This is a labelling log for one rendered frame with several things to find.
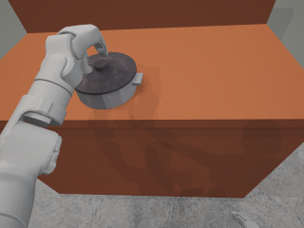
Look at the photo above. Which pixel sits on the lid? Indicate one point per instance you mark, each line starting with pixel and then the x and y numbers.
pixel 122 70

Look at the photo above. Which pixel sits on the left robot hand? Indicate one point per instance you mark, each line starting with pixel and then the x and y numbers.
pixel 92 37

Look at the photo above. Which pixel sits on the pot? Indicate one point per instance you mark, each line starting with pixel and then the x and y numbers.
pixel 113 99

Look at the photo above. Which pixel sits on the robot left upper arm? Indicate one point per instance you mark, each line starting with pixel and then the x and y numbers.
pixel 30 151

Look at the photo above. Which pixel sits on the knob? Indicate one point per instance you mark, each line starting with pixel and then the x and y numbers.
pixel 101 65

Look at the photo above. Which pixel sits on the right robot hand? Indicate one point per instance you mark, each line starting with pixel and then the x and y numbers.
pixel 243 220

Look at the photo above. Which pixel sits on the table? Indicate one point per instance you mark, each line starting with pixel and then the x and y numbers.
pixel 220 105

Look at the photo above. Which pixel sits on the robot left forearm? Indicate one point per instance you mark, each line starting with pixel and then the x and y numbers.
pixel 48 97

